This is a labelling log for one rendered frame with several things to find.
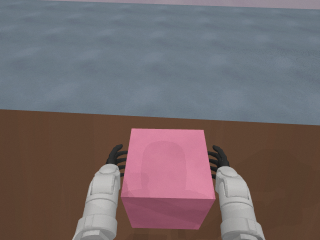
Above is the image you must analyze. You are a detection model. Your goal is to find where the carton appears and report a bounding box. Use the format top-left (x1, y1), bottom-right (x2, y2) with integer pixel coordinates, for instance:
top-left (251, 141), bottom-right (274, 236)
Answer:
top-left (120, 128), bottom-right (216, 230)

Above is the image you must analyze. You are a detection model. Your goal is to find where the robot left hand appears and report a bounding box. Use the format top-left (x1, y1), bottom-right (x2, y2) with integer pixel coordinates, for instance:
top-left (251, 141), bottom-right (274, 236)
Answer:
top-left (105, 144), bottom-right (128, 177)

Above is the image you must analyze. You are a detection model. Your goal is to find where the robot right forearm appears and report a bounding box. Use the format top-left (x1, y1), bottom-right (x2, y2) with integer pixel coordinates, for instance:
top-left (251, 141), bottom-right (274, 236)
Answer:
top-left (215, 166), bottom-right (265, 240)

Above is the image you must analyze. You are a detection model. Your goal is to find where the robot left forearm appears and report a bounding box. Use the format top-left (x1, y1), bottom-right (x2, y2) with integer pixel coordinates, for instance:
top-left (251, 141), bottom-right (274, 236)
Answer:
top-left (72, 164), bottom-right (121, 240)

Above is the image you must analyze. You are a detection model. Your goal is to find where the robot right hand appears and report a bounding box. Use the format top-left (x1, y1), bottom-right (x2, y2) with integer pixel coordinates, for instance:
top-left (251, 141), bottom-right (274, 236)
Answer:
top-left (207, 145), bottom-right (230, 179)

